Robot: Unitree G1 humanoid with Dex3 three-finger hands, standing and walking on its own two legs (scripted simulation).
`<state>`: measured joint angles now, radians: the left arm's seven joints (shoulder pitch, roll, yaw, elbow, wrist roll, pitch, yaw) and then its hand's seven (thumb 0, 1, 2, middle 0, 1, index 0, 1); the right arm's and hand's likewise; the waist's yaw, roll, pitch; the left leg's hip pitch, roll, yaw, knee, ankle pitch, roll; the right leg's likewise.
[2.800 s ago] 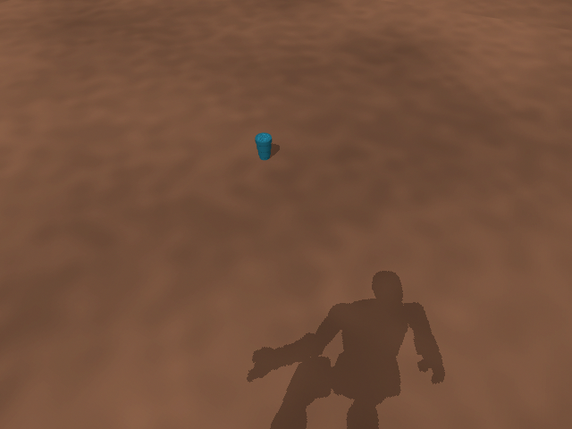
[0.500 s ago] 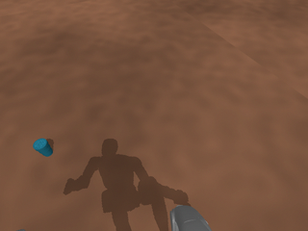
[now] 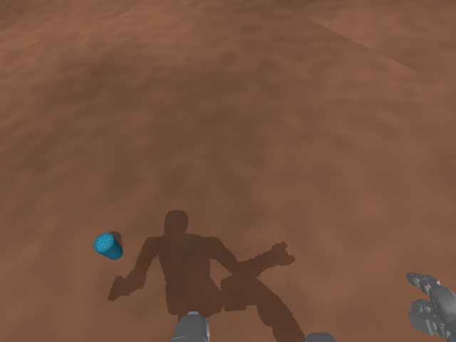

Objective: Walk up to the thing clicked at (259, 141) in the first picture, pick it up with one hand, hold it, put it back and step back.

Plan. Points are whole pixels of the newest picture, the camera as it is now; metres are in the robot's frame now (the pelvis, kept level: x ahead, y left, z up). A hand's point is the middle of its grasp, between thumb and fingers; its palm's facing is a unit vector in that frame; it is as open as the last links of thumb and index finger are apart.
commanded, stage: walk up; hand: left
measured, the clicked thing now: (110, 248) +0.57 +0.62 -0.66
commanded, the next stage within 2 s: none
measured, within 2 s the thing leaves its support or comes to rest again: neither
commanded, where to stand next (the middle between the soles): +0.11 +0.61 m, yaw -31 degrees
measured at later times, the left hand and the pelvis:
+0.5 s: hand out of the picture +0.18 +0.49 -0.10, palm faces -0.15 -0.77 -0.61, open 7.4 cm; pelvis +0.04 +0.20 +0.00, yaw -9 degrees
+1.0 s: hand out of the picture +0.23 +0.73 -0.12, palm faces -0.31 -0.78 -0.54, open 7.4 cm; pelvis +0.05 +0.46 +0.01, yaw -18 degrees
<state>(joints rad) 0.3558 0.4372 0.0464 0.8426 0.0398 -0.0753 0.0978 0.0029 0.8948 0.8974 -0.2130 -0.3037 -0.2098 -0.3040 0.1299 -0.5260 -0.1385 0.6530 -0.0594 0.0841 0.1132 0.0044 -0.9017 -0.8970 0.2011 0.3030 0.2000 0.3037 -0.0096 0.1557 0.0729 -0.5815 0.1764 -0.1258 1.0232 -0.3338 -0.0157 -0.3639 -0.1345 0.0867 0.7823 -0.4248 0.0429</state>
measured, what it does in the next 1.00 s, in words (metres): steps to the left, turning right: left foot, then right foot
